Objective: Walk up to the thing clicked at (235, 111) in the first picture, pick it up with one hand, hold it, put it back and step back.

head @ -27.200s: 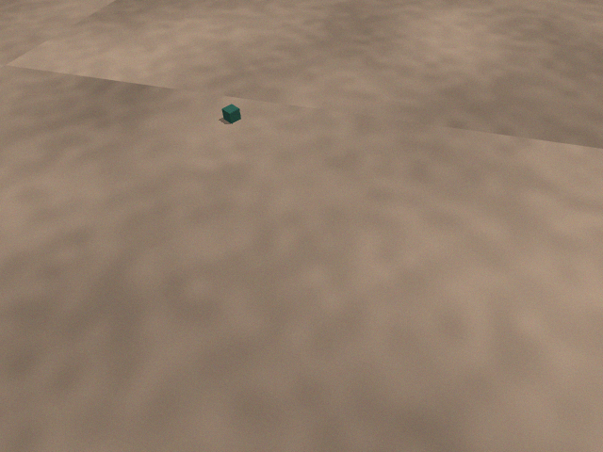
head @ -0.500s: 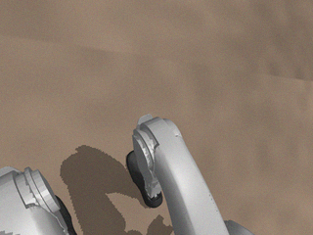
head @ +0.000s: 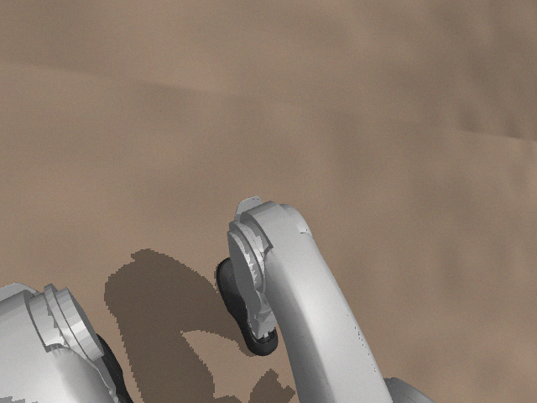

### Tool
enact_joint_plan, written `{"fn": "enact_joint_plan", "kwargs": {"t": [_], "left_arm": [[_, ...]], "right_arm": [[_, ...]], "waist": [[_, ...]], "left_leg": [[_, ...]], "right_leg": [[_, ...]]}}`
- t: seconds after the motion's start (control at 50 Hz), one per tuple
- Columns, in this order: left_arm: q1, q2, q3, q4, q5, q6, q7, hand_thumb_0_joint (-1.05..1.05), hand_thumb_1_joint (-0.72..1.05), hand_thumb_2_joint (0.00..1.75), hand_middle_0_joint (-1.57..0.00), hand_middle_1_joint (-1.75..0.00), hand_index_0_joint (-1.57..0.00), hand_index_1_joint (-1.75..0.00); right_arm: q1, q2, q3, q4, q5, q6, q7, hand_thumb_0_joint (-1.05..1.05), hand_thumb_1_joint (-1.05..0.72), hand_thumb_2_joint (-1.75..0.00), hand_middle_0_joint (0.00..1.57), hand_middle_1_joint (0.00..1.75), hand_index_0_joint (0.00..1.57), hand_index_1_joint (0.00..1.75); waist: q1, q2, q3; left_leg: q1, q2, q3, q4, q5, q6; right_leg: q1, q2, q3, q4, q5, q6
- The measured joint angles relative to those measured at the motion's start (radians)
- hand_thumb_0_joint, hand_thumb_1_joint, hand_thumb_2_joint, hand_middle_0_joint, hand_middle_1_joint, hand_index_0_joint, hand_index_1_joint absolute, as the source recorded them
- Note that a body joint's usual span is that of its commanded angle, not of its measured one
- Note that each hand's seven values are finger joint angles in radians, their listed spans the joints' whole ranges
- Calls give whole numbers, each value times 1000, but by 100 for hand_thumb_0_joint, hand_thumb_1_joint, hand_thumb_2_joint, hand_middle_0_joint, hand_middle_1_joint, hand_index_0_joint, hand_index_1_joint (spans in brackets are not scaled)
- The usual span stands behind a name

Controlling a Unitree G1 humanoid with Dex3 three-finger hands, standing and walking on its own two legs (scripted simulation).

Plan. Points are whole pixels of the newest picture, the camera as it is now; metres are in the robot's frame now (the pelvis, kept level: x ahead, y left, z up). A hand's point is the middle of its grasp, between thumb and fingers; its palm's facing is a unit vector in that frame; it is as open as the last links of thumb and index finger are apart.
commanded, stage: withdraw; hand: left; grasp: from above
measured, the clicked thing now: out of the picture +0.43 +0.32 -0.28
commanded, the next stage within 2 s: home in 0.98 s
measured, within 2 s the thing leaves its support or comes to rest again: neither
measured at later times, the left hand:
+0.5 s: hand out of the picture +0.43 +0.32 -0.12, palm faces -0.34 -0.21 -0.92, open 14.0 cm
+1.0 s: hand out of the picture +0.41 +0.32 -0.13, palm faces -0.45 -0.11 -0.88, open 13.5 cm
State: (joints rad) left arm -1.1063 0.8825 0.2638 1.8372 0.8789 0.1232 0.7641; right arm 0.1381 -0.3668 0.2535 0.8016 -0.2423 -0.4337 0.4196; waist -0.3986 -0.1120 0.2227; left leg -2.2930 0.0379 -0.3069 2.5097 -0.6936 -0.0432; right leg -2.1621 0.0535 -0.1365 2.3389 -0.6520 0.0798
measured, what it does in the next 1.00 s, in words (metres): stands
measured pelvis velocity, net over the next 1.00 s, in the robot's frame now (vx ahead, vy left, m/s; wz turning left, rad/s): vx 0.00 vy -0.01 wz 0.13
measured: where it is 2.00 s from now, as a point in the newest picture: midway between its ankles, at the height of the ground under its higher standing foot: (190, 362)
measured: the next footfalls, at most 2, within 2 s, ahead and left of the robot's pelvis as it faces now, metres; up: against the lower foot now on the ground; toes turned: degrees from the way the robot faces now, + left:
none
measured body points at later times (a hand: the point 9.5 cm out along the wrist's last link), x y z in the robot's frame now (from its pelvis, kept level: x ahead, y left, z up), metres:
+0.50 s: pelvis +0.01 +0.00 +0.03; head +0.21 +0.07 +0.42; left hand +0.44 +0.33 -0.07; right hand +0.08 -0.26 -0.08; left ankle +0.07 +0.14 -0.28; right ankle +0.12 -0.13 -0.28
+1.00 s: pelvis +0.00 -0.01 +0.02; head +0.21 +0.08 +0.41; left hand +0.43 +0.32 -0.08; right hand +0.11 -0.29 -0.08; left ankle +0.07 +0.14 -0.28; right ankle +0.12 -0.13 -0.28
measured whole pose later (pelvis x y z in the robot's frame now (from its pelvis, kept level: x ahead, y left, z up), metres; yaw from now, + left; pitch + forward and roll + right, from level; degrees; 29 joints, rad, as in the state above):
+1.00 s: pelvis +0.00 -0.01 +0.02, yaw +7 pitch +31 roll -7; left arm -0.93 0.70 0.00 1.37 1.23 -0.28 0.34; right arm 0.14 -0.31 0.06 0.73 -0.14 -0.07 0.12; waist -0.20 -0.04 -0.02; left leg -2.27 0.02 -0.18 2.36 -0.63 -0.06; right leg -2.19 0.00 -0.05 2.30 -0.65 0.04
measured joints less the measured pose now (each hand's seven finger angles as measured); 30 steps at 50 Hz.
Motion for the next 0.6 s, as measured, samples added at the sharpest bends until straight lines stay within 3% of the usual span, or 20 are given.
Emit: {"fn": "enact_joint_plan", "kwargs": {"t": [0.16, 0.24, 0.28, 0.38, 0.46, 0.52, 0.6], "left_arm": [[-4, -12, -2, -25, -8, 3, -7, 0, -38, 95, -23, -88, -22, -89], [25, -56, 13, -136, -8, 11, -44, -1, -38, 93, -22, -89, -21, -89], [59, -99, -21, -223, -5, 20, -78, 0, -39, 92, -21, -89, -20, -89], [172, -214, -121, -416, 31, 42, -190, 0, -44, 94, -17, -91, -16, -91], [225, -264, -193, -493, 62, 43, -317, 0, -47, 96, -14, -93, -13, -94], [245, -286, -238, -550, 85, 9, -422, 0, -50, 98, -12, -95, -11, -96], [250, -291, -264, -590, 147, -88, -527, 0, -53, 101, -11, -97, -9, -98]], "right_arm": [[10, 0, -10, 3, -5, 2, -1, 0, -91, -89, 19, 30, 19, 30], [31, 13, -38, 16, 2, 18, 3, 0, -91, -90, 19, 30, 19, 30], [50, 22, -61, 23, 16, 40, 5, 0, -91, -90, 19, 30, 19, 30], [71, 35, -128, 37, 82, 123, -5, 0, -92, -90, 19, 30, 20, 30], [40, 41, -187, 27, 117, 184, -36, 0, -92, -90, 19, 30, 19, 30], [16, 46, -221, 1, 134, 222, -70, 0, -92, -90, 19, 30, 19, 30], [-10, 51, -240, -40, 147, 274, -123, 0, -92, -90, 19, 30, 19, 30]], "waist": [[3, 0, -2], [22, 21, -36], [42, 43, -77], [108, 117, -225], [150, 155, -288], [179, 165, -304], [209, 160, -308]], "left_leg": [[3, -1, 0, -6, -1, -4], [-1, -1, 6, -16, -3, -6], [-6, 0, 14, -26, -5, -8], [-24, 7, 54, -63, -10, 1], [-1, 12, 99, -99, -1, 14], [30, 12, 127, -132, 14, 17], [76, 8, 152, -175, 31, 15]], "right_leg": [[2, -3, -1, -4, -2, -1], [-4, -7, 2, -8, -6, -7], [-13, -10, 7, -12, -11, -14], [-42, -18, 35, -26, -25, -19], [-31, -24, 68, -39, -27, -15], [-11, -31, 90, -53, -22, -20], [23, -41, 107, -73, -16, -26]]}}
